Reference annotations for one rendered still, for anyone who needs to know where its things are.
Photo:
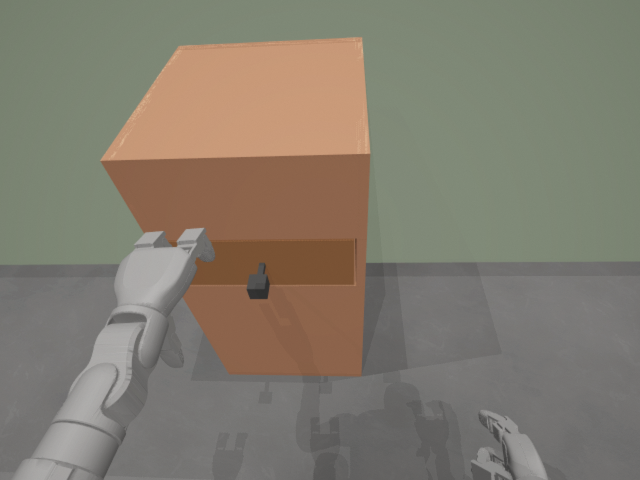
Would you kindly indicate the left robot forearm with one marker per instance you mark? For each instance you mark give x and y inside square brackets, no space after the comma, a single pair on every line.
[108,394]

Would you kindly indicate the robot left hand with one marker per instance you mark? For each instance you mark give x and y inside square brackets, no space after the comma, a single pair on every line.
[158,275]

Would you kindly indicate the robot right hand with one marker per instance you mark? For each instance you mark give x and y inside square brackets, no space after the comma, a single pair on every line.
[519,458]

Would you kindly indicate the handle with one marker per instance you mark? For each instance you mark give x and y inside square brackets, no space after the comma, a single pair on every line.
[258,284]

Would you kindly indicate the cabinet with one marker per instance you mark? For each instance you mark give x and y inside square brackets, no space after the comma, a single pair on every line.
[259,140]

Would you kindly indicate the drawer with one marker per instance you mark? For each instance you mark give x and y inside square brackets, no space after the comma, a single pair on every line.
[288,262]

